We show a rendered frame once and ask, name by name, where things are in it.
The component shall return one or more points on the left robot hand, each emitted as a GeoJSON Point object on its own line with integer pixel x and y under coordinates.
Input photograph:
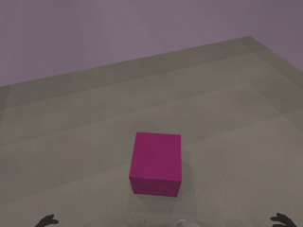
{"type": "Point", "coordinates": [46, 221]}

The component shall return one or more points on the carton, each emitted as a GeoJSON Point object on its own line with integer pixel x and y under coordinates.
{"type": "Point", "coordinates": [156, 166]}

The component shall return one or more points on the right robot hand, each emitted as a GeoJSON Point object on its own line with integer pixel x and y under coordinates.
{"type": "Point", "coordinates": [283, 219]}

